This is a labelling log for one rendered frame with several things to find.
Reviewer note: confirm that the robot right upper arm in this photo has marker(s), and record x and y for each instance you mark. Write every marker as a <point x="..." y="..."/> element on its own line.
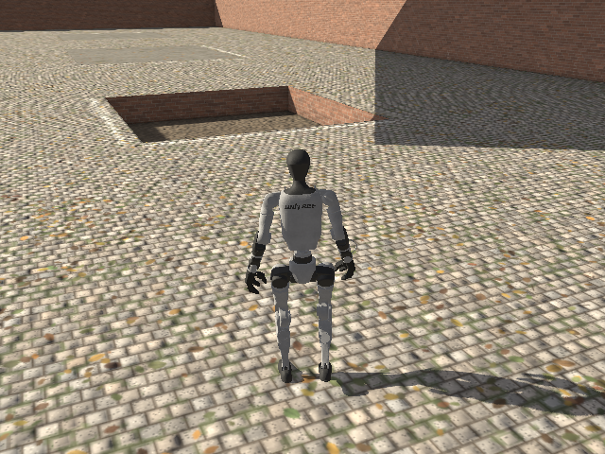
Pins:
<point x="329" y="198"/>

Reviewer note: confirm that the right robot forearm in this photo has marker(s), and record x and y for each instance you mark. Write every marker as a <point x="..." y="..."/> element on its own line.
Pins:
<point x="344" y="248"/>

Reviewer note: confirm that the robot right foot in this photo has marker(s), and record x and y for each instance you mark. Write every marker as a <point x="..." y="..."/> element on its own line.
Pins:
<point x="325" y="374"/>

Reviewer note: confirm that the left robot thigh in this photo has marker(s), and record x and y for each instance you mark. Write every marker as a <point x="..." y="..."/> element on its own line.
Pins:
<point x="280" y="277"/>

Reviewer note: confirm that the left robot forearm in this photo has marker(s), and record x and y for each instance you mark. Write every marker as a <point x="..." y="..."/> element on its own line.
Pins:
<point x="256" y="255"/>

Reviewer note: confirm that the left robot hand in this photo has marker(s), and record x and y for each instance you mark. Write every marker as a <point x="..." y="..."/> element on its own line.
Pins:
<point x="250" y="281"/>

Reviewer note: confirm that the robot left upper arm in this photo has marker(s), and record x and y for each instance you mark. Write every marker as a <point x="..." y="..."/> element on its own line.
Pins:
<point x="270" y="201"/>

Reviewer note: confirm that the right robot hand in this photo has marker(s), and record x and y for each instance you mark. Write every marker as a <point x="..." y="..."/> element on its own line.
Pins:
<point x="344" y="266"/>

